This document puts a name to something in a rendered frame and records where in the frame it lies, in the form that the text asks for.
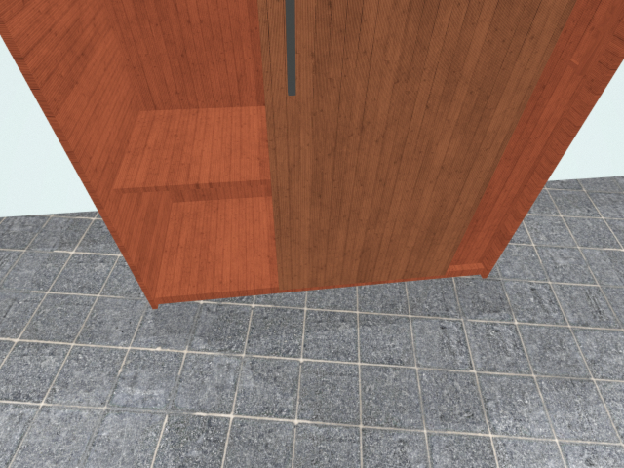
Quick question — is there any wardrobe door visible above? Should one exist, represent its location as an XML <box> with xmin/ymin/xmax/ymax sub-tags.
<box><xmin>449</xmin><ymin>0</ymin><xmax>624</xmax><ymax>266</ymax></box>
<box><xmin>257</xmin><ymin>0</ymin><xmax>577</xmax><ymax>291</ymax></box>

